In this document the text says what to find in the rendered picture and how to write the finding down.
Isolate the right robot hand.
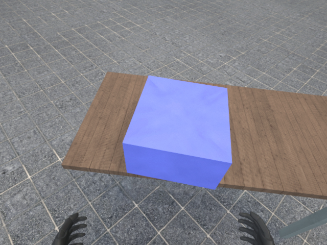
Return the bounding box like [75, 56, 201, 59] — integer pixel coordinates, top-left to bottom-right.
[238, 211, 275, 245]

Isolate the table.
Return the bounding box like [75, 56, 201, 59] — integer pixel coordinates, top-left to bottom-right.
[61, 72, 327, 239]

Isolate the carton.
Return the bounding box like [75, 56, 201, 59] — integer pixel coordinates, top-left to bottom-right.
[123, 76, 232, 190]

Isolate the left robot hand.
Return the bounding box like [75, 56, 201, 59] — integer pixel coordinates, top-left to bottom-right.
[52, 213, 87, 245]

